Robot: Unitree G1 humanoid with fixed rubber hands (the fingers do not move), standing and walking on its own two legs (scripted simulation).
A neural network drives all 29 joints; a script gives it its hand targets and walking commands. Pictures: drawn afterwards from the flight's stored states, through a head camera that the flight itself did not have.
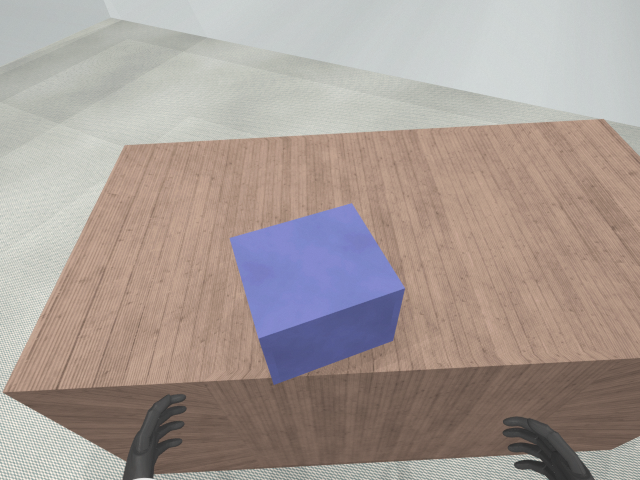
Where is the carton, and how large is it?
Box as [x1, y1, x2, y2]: [230, 203, 404, 384]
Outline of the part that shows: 351,203 230,238 258,338 274,384 392,340 404,287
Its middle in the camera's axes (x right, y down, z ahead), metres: -0.01 +0.08 +0.63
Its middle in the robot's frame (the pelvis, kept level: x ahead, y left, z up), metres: +0.42 +0.04 -0.05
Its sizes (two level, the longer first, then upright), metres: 0.209 0.185 0.156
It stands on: a pedestal, 0.64 m high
